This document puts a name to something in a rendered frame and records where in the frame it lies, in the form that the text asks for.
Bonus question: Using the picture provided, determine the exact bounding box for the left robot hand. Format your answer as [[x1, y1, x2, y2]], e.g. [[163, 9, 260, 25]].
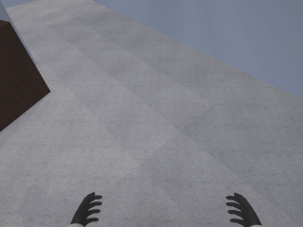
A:
[[70, 192, 102, 227]]

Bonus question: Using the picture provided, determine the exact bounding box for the pedestal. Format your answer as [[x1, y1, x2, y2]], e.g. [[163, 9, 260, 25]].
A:
[[0, 20, 50, 132]]

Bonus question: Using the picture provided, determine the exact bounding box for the right robot hand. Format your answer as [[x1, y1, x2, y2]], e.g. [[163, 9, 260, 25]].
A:
[[226, 192, 262, 227]]

